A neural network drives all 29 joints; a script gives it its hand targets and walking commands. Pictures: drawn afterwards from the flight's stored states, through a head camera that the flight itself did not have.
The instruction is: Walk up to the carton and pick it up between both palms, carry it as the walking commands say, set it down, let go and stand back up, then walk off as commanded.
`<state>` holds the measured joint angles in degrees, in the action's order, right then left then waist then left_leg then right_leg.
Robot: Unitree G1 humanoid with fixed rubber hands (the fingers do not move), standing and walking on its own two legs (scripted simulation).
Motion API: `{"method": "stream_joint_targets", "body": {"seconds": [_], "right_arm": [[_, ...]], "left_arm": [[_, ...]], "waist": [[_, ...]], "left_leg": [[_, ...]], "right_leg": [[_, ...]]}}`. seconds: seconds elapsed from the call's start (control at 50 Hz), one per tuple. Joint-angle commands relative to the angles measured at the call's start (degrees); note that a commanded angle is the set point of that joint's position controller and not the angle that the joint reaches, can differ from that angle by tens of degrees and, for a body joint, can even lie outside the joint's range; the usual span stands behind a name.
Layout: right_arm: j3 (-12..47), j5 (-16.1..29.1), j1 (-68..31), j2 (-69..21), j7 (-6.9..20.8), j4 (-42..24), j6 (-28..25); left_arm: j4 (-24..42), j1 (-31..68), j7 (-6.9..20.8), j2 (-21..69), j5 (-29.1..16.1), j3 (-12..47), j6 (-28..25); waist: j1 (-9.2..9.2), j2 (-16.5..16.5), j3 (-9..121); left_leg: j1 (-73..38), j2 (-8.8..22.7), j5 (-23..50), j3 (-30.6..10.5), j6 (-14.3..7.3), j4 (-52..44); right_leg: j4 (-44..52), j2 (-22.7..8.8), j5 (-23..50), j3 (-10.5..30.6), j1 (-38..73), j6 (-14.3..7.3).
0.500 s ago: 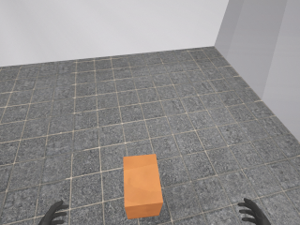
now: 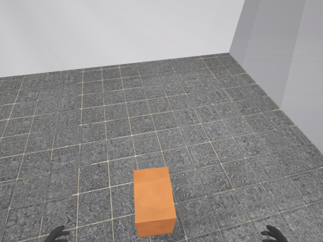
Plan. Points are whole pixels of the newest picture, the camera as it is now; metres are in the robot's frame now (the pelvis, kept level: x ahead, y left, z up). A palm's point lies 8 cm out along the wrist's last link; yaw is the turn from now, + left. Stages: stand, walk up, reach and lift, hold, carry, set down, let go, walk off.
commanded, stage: stand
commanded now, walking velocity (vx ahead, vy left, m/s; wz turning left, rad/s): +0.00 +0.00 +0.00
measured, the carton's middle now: (153, 202) +0.42 +0.04 -0.63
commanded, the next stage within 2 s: walk off in 0.92 s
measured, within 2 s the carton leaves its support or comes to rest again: neither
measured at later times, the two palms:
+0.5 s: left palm out of the picture +0.07 +0.30 -0.10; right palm out of the picture +0.08 -0.31 -0.10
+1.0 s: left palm out of the picture +0.07 +0.31 -0.10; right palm out of the picture +0.07 -0.32 -0.10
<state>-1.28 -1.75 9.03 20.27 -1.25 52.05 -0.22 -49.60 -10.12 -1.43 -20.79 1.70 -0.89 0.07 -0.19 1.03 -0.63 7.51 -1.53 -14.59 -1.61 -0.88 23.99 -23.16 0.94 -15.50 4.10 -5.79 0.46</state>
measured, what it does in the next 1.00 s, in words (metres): stands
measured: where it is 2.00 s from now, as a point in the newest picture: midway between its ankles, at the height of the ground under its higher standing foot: outside the picture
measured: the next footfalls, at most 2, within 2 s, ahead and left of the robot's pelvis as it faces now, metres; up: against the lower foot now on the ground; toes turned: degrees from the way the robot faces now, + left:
none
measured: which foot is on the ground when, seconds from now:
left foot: down 0.00-1.00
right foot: down 0.00-1.00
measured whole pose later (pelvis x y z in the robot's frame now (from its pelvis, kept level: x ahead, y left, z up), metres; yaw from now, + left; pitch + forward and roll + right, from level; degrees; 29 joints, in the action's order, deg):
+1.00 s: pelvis -0.02 +0.00 +0.00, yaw +1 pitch -3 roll +0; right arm -0.3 -0.9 6.9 22.2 -0.7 60.0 -0.7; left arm -58.4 -7.6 -0.7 -22.5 1.0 -0.4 -0.6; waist -0.2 0.5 -1.7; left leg 6.6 -1.2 -10.8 -2.4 -0.5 20.0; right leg -19.1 0.8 -11.9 3.4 -4.7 0.4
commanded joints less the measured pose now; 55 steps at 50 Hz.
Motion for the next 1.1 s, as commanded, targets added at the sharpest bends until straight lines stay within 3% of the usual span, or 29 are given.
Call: {"method": "stream_joint_targets", "body": {"seconds": [0.0,0.38,1.08], "right_arm": [[-1.9,0.1,-2.1,9.5,-0.1,-2.1,-0.7],[-1.2,0.5,-2.9,10.7,0.2,2.5,-0.9],[-0.7,1.0,-4.1,12.1,0.3,5.9,-1.0]], "left_arm": [[2.2,1.7,-0.2,-8.8,0.0,-1.8,-0.8],[-2.8,2.4,0.2,-10.1,-0.4,-1.4,-1.1],[-6.8,4.5,0.5,-11.4,-0.8,-1.2,-1.2]], "waist": [[0.04,-1.0,1.1],[0.01,-1.0,0.0],[-0.03,-1.1,0.4]], "left_leg": [[-1.1,6.6,13.3,-5.5,-0.1,-3.6],[-1.1,7.1,10.0,-6.4,-0.4,-5.9],[-1.5,7.6,11.6,-6.9,-0.5,-7.0]], "right_leg": [[3.4,-5.6,12.7,4.0,-1.9,-1.0],[5.8,-6.1,9.9,4.5,-1.8,-1.3],[7.1,-6.9,10.8,4.1,-0.5,-1.5]]}}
